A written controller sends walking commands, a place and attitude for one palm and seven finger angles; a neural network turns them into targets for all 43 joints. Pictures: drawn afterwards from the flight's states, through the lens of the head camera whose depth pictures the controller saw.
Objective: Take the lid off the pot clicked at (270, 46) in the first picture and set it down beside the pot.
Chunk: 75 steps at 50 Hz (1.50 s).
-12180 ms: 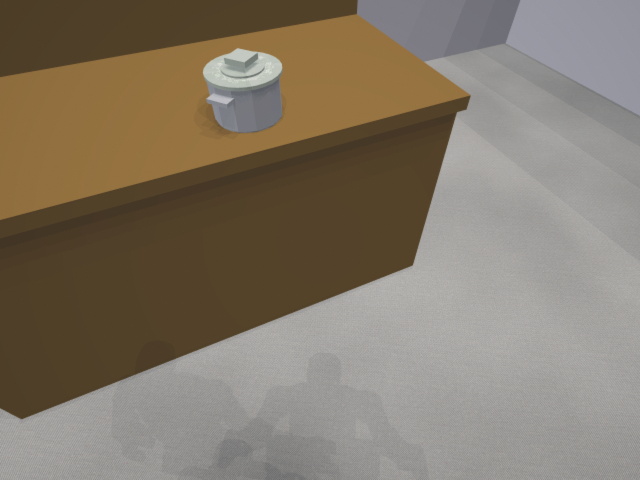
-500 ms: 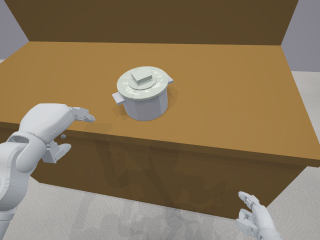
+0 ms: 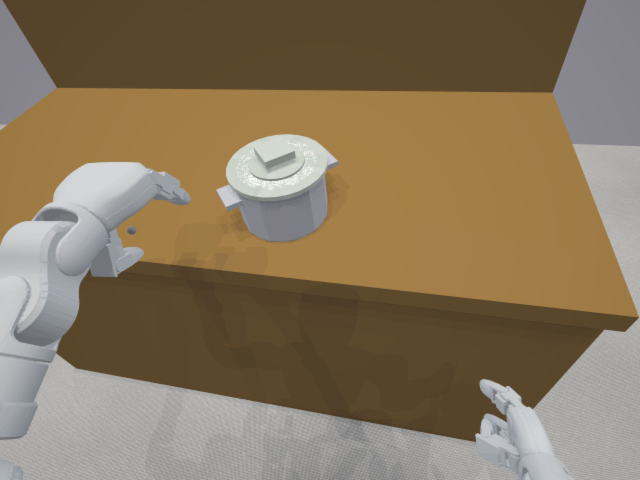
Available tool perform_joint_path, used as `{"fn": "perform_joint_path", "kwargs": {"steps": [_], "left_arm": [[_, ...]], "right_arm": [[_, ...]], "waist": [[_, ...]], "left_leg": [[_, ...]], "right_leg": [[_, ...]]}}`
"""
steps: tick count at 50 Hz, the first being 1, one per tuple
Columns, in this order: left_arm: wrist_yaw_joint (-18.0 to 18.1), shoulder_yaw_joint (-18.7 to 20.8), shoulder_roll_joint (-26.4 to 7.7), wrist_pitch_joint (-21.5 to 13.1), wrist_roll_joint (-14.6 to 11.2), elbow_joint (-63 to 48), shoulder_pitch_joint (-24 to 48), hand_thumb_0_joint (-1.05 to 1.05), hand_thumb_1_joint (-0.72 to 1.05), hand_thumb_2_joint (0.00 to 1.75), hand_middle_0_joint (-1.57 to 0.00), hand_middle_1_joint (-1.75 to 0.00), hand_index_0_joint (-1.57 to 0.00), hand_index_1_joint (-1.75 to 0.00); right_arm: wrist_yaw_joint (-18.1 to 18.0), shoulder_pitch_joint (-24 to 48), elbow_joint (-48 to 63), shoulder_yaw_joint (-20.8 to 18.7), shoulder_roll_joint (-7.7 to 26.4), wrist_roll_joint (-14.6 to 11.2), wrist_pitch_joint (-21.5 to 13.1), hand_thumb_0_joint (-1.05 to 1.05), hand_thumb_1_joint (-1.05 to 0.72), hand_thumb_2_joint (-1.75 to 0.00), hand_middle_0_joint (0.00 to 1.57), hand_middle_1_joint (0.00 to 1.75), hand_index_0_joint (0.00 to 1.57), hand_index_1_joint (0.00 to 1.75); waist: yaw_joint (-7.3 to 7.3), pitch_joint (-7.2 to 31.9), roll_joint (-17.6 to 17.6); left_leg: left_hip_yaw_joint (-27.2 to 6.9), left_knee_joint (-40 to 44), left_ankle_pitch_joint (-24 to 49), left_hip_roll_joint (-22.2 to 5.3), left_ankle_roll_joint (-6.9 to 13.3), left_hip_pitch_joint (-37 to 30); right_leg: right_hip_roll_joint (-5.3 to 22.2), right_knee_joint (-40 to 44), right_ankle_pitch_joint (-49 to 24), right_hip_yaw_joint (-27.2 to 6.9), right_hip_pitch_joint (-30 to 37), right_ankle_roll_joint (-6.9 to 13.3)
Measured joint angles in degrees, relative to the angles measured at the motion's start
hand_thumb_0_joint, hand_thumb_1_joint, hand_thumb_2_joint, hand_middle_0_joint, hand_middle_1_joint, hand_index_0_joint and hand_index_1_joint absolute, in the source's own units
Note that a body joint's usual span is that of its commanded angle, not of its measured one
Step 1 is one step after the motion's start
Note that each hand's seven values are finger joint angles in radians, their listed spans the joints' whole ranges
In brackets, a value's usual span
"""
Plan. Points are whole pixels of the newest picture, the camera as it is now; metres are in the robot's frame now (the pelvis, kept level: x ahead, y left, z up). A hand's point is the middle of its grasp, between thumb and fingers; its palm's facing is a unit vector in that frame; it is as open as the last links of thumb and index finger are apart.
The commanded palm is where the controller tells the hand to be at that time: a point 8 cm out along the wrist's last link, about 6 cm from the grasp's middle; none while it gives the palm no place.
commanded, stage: move the open hand above the knob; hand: left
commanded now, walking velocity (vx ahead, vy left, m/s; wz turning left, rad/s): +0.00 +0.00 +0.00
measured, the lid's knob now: (274, 152) +0.57 +0.13 +0.11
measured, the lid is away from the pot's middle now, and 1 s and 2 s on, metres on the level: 0.00 0.00 0.00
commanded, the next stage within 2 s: none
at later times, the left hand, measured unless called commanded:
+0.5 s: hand (189, 194) +0.40 +0.20 +0.17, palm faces -0.23 +0.01 -0.97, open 10.2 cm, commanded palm +0.39 +0.21 +0.24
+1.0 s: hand (235, 153) +0.47 +0.16 +0.18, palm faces -0.24 -0.01 -0.97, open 10.2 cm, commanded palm +0.47 +0.16 +0.24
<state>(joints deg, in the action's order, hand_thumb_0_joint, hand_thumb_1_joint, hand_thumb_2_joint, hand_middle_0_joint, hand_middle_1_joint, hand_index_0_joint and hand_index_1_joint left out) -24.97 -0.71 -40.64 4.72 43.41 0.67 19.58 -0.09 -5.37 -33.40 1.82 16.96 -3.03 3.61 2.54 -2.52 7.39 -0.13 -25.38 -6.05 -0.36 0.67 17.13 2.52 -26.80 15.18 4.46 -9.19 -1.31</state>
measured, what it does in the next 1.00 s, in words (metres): stands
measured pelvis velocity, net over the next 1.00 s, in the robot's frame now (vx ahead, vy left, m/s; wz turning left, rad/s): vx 0.03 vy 0.00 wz -0.02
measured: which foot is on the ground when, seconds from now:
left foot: down 0.00-1.00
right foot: down 0.00-1.00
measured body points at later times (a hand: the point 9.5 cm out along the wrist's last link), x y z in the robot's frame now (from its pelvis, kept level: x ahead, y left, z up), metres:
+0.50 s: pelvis +0.02 +0.00 +0.00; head +0.04 -0.04 +0.45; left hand +0.41 +0.20 +0.22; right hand +0.19 -0.25 -0.11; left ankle +0.09 +0.11 -0.74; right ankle -0.01 -0.13 -0.74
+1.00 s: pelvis +0.03 +0.00 +0.00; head +0.06 -0.03 +0.45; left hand +0.48 +0.16 +0.23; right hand +0.17 -0.25 -0.13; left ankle +0.09 +0.11 -0.74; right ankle -0.01 -0.13 -0.74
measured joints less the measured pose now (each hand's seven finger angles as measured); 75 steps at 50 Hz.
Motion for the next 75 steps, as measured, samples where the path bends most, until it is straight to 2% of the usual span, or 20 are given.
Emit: {"fn": "perform_joint_path", "kwargs": {"steps": [5, 11, 17, 21, 28, 36, 48, 56, 61, 65, 70, 75], "left_arm": [[-1.55, -0.79, 1.46, 0.48, -0.40, 1.11, 1.63, 0.00, -0.34, 1.53, -0.85, -0.08, -0.85, -0.08], [-3.14, -2.06, 0.54, -0.39, 0.64, 6.78, 6.13, 0.00, -0.34, 1.53, -0.85, -0.08, -0.85, -0.08], [-3.70, -1.68, 1.51, -0.36, 0.03, 8.45, 8.71, 0.00, -0.34, 1.53, -0.85, -0.08, -0.85, -0.08], [-4.13, -3.70, 2.32, 0.74, 1.13, 11.24, 11.18, 0.00, -0.34, 1.53, -0.85, -0.08, -0.85, -0.08], [-2.87, -6.03, 3.98, -0.27, 1.80, 12.35, 15.66, 0.00, -0.34, 1.53, -0.85, -0.08, -0.85, -0.08], [-2.33, -8.54, 6.69, 3.89, 3.73, 16.69, 20.79, 0.00, -0.34, 1.53, -0.84, -0.08, -0.85, -0.08], [-2.03, -11.81, 9.17, 5.20, 4.68, 25.07, 28.96, 0.00, -0.34, 1.53, -0.85, -0.08, -0.85, -0.08], [-1.54, -14.02, 10.73, 5.90, 6.19, 33.76, 35.24, 0.00, -0.34, 1.53, -0.85, -0.08, -0.85, -0.08], [-0.99, -12.72, 10.77, 4.88, 6.65, 38.70, 38.77, 0.00, -0.34, 1.53, -0.85, -0.08, -0.85, -0.08], [-0.81, -13.14, 11.02, 5.67, 7.17, 44.92, 42.16, 0.00, -0.34, 1.53, -0.84, -0.08, -0.85, -0.08], [-1.20, -12.98, 11.13, 5.00, 7.76, 46.38, 43.60, 0.00, -0.34, 1.53, -0.84, -0.08, -0.85, -0.08], [-0.39, -9.59, 10.14, 3.21, 8.28, 48.06, 44.04, 0.00, -0.34, 1.53, -0.84, -0.08, -0.85, -0.08]], "right_arm": [[0.12, -0.67, -0.16, -0.61, 0.64, -0.19, 0.11, 0.02, -0.90, -0.90, 0.20, 0.30, 0.20, 0.30], [-0.19, -0.88, -0.55, -0.75, 0.88, -0.24, 0.66, 0.02, -0.90, -0.90, 0.20, 0.30, 0.20, 0.30], [0.32, -1.96, -0.56, -1.47, 1.18, -0.38, 1.25, 0.02, -0.90, -0.90, 0.20, 0.30, 0.20, 0.30], [0.58, -2.11, -0.66, -1.57, 1.18, -0.77, 2.22, 0.01, -0.90, -0.90, 0.20, 0.30, 0.20, 0.30], [0.67, -2.27, -1.15, -1.51, 0.48, -0.53, 2.18, 0.01, -0.90, -0.90, 0.20, 0.30, 0.20, 0.30], [1.98, -3.00, -1.24, -1.45, -0.14, -0.85, 3.25, 0.01, -0.90, -0.90, 0.20, 0.30, 0.20, 0.30], [1.68, -3.94, -2.14, -1.49, -0.17, -1.06, 3.54, 0.01, -0.90, -0.90, 0.20, 0.30, 0.20, 0.30], [1.05, -5.03, -3.20, -1.61, 0.00, -1.00, 3.43, 0.01, -0.90, -0.90, 0.20, 0.30, 0.20, 0.30], [0.53, -6.57, -4.17, -1.79, 0.07, -0.75, 2.96, 0.01, -0.90, -0.90, 0.20, 0.30, 0.20, 0.30], [0.54, -7.77, -5.10, -1.99, 0.26, -0.94, 3.43, 0.01, -0.90, -0.90, 0.20, 0.30, 0.20, 0.30], [0.13, -9.16, -5.69, -2.48, 0.55, -0.55, 3.37, 0.01, -0.90, -0.90, 0.20, 0.30, 0.20, 0.30], [-0.17, -10.18, -5.71, -2.59, 0.60, -0.32, 3.20, 0.01, -0.90, -0.90, 0.20, 0.30, 0.20, 0.30]], "waist": [[-0.58, 0.22, 0.21], [-1.69, -0.26, -0.34], [-2.18, 0.20, -0.29], [-2.45, -0.04, -0.57], [-2.80, -0.20, -1.02], [-3.10, 1.12, -1.13], [-4.16, 2.11, -1.90], [-5.46, 2.22, -2.54], [-6.48, 2.80, -2.74], [-7.28, 3.40, -2.96], [-8.13, 3.27, -3.03], [-9.09, 3.96, -3.27]], "left_leg": [[-0.14, -0.17, -0.34, -0.11, -0.16, -0.06], [-0.11, -0.51, -0.80, -0.25, -0.35, 0.06], [0.15, -0.62, -1.29, -0.13, -0.22, 0.34], [0.37, -0.67, -1.56, 0.06, -0.08, 0.51], [0.67, -0.82, -1.95, 0.42, 0.24, 1.14], [1.27, -0.91, -2.37, 0.80, 0.56, 2.37], [1.33, -1.50, -3.00, 0.90, 0.59, 3.53], [1.27, -1.78, -3.18, 0.56, 0.31, 4.53], [1.58, -1.66, -3.40, 0.19, 0.15, 4.82], [1.81, -1.80, -3.70, -0.04, 0.01, 5.32], [2.07, -1.96, -4.03, -0.33, 0.04, 5.75], [2.86, -1.62, -4.32, -0.62, 0.01, 5.68]], "right_leg": [[-0.13, -0.10, 0.35, 0.11, 0.11, 0.18], [-0.25, -0.64, 0.90, 0.03, -0.14, 0.39], [-0.11, -0.46, 1.16, -0.22, -0.35, 0.27], [0.11, -0.55, 1.37, -0.43, -0.59, 0.11], [0.50, -0.48, 1.58, -0.69, -1.17, -0.15], [0.96, -0.83, 1.96, -1.26, -2.69, -0.47], [1.08, -1.38, 2.58, -1.35, -3.85, -0.47], [0.74, -1.79, 2.79, -1.37, -4.95, -0.16], [0.41, -1.56, 2.80, -1.73, -5.39, 0.00], [0.21, -1.69, 2.99, -2.00, -6.01, 0.10], [-0.06, -1.41, 2.94, -2.31, -6.39, 0.15], [-0.26, -0.96, 2.85, -3.14, -6.66, 0.14]]}}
